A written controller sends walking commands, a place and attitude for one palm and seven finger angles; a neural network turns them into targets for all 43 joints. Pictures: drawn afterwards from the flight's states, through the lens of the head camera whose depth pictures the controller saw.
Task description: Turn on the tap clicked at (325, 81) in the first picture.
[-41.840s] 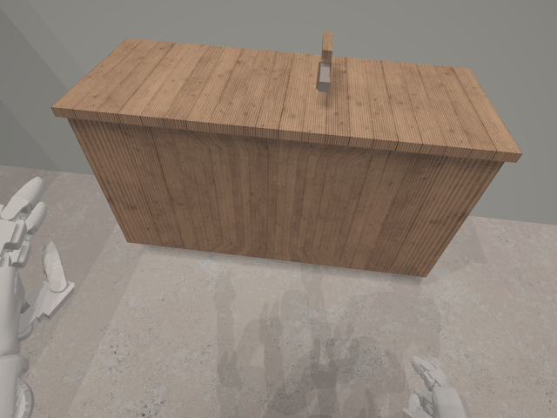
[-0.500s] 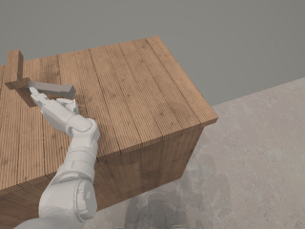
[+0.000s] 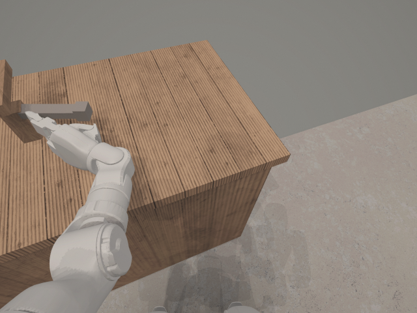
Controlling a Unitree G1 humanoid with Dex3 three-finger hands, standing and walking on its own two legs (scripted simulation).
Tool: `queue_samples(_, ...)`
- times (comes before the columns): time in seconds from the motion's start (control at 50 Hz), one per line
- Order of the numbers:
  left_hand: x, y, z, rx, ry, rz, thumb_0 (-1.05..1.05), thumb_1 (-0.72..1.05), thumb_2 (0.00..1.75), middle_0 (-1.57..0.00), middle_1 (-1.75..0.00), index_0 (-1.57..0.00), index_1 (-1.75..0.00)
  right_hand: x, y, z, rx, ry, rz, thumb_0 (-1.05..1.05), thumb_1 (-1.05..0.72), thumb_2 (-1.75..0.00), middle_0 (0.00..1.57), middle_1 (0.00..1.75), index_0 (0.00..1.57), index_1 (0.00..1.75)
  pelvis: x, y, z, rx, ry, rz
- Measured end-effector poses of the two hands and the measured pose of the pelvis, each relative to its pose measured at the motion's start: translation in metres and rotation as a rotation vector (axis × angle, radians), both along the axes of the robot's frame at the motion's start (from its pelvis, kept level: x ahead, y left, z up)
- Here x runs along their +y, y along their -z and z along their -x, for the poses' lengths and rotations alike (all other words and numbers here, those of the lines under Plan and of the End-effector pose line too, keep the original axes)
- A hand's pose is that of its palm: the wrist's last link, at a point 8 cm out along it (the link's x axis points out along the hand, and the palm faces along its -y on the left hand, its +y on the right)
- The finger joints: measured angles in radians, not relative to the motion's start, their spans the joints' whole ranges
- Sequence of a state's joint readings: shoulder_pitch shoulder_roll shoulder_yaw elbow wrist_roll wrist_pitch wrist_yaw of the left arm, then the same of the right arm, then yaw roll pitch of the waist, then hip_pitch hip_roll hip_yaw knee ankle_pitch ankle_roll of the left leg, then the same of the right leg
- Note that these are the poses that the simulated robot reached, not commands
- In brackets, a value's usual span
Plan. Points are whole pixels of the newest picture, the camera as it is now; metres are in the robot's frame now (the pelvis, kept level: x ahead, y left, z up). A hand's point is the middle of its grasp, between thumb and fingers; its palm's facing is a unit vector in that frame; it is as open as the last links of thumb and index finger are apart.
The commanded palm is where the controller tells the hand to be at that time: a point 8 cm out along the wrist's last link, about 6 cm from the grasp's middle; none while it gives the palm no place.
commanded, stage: push the lever round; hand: left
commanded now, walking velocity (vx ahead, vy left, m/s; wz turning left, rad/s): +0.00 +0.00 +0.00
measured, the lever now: (82, 111) +0.50 +0.23 +0.09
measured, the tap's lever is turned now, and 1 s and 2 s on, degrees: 70 86 84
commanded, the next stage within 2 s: lift the hand up off the lever in 0.34 s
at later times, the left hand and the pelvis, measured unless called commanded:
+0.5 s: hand (101, 120) +0.49 +0.20 +0.07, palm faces +0.86 -0.49 -0.13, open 8.5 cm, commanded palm +0.45 +0.22 +0.08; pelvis -0.01 +0.00 +0.00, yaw -2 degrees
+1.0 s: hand (99, 121) +0.49 +0.20 +0.08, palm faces +0.86 -0.50 -0.12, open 8.4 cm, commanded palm +0.44 +0.22 +0.10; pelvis -0.01 -0.01 +0.00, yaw -2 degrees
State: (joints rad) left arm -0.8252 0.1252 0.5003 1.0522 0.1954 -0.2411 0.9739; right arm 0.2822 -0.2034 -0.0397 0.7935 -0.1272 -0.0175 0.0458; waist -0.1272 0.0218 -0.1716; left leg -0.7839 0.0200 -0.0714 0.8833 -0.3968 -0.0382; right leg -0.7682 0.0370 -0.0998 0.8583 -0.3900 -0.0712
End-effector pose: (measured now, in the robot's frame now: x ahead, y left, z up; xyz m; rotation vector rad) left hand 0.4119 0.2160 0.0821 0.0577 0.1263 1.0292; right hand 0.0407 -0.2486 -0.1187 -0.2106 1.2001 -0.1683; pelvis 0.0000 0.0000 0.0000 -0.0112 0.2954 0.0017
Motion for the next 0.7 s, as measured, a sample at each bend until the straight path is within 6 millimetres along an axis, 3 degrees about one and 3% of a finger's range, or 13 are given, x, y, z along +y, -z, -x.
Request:
queue_samples(0.4, -0.009, -0.001, -0.021, 0.022, -0.019, -0.001, 0.02, 0.9, 0.9, -0.16, -0.15, 0.0, -0.1, -0.002, -0.001, 0.052, 0.08, 0.068, 0.017, 0.01, -0.91, -0.9, 0.2, 0.3, 0.2, 0.3, -0.001, 0.002, 0.007, 0.035, 0.019, 0.002)
queue_samples(0.7, -0.008, -0.002, -0.021, 0.031, -0.012, 0.007, 0.02, 0.9, 0.9, -0.16, -0.15, 0.0, -0.07, -0.004, -0.006, 0.064, 0.066, 0.095, 0.02, 0.01, -0.91, -0.9, 0.2, 0.3, 0.21, 0.3, -0.004, -0.001, 0.011, 0.026, 0.032, 0.002)
